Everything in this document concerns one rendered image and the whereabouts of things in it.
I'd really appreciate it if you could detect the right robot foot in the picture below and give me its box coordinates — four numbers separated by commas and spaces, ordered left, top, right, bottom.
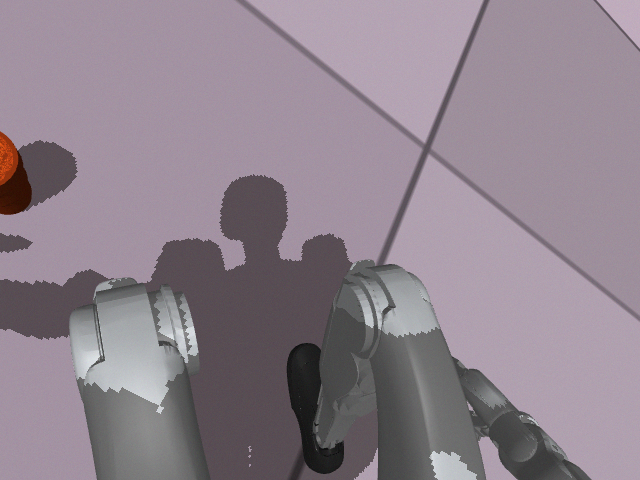
287, 343, 344, 474

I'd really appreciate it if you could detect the right robot arm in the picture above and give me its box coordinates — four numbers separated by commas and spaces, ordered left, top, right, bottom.
488, 411, 591, 480

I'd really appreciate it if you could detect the right robot hand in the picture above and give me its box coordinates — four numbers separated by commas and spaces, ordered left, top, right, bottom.
452, 356, 518, 441

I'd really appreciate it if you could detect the cup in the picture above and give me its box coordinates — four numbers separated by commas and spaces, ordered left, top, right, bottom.
0, 132, 32, 215

